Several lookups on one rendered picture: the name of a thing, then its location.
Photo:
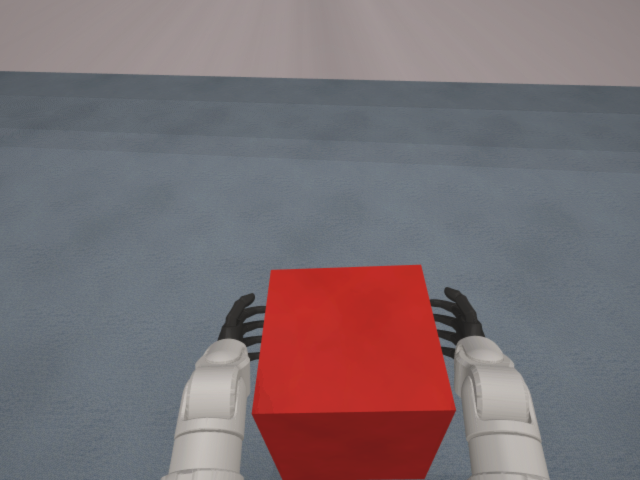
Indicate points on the robot right hand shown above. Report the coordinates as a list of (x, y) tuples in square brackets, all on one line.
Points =
[(465, 323)]

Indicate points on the robot right forearm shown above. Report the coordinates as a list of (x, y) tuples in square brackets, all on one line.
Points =
[(500, 422)]

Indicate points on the robot left hand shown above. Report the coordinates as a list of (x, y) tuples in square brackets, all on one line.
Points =
[(234, 328)]

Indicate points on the carton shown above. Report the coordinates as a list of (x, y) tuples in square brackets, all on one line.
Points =
[(351, 381)]

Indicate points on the robot left forearm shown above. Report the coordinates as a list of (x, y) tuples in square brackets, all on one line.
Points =
[(211, 420)]

